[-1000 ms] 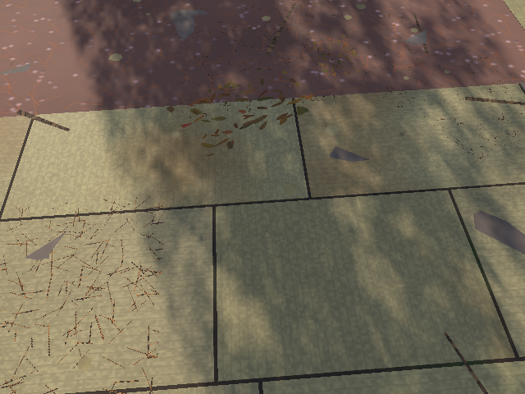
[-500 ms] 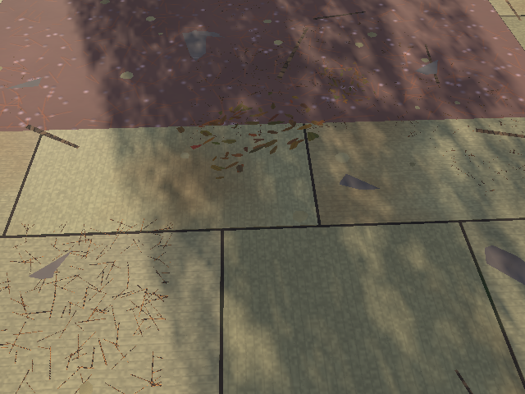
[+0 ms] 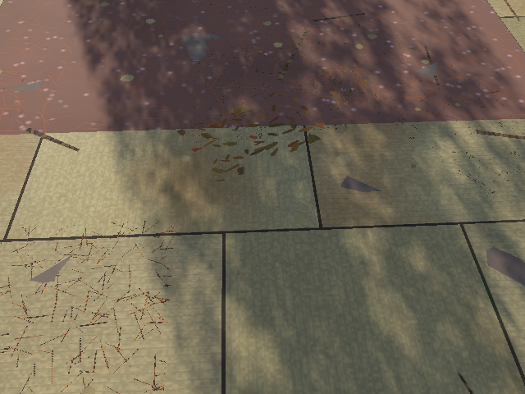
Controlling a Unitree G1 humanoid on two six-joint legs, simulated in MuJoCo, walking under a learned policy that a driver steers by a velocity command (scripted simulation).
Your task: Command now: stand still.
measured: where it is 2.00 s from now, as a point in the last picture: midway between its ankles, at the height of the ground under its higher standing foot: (267, 280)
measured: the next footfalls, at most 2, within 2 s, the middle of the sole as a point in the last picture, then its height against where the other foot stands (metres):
left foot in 1.10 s outside the picture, level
right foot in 1.66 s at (314, 297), level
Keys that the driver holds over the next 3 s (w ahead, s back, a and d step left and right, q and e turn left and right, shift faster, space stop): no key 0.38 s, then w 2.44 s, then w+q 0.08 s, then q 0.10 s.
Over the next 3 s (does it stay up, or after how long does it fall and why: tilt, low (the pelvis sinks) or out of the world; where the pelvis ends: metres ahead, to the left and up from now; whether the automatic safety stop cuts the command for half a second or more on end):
stays up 1.34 -0.03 0.01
